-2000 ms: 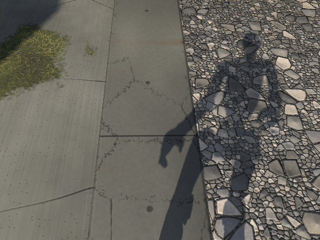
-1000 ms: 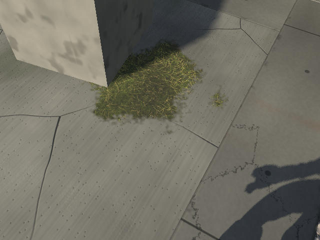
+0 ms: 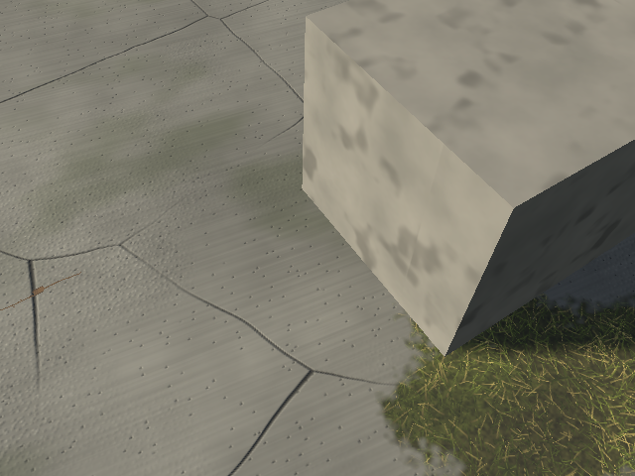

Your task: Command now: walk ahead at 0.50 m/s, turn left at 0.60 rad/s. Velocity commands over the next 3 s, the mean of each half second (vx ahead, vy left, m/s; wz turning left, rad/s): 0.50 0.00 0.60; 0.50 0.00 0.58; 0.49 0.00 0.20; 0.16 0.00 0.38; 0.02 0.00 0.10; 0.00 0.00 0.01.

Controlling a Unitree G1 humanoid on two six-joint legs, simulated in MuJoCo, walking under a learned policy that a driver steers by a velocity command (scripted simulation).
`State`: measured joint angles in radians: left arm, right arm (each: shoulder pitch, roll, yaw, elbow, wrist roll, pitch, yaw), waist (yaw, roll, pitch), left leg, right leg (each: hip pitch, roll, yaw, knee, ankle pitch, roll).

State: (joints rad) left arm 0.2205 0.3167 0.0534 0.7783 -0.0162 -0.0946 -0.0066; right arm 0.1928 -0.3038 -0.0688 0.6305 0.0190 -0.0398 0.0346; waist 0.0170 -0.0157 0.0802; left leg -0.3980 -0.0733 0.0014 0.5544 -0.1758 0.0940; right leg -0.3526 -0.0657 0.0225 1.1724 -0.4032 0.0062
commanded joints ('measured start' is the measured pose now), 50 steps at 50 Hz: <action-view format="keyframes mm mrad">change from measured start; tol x32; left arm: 1 -18 138 31 -95 24 -25 2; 50 24 151 26 -67 11 -36 10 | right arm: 1 32 -128 -33 -67 -20 -23 -13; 50 56 -109 -27 -74 -19 -28 -9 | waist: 1 -6 78 -137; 18 17 129 -142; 20 26 -293 -400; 50 -23 63 -162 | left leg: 1 317 253 -406 -315 124 196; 17 267 198 -424 -119 101 86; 22 -397 61 -201 747 -306 -72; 43 167 -1 103 4 44 45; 46 815 391 -861 -224 -258 334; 50 363 268 -445 -284 72 184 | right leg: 1 -288 -63 62 -46 111 9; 18 133 45 42 -737 324 -31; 21 695 -370 793 -890 -187 -263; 36 284 -171 -107 -1032 451 -137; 43 349 -189 -239 -561 1081 -79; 44 130 -150 -239 -271 840 -38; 45 -318 33 -183 86 -132 22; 50 -326 -79 67 1 97 -6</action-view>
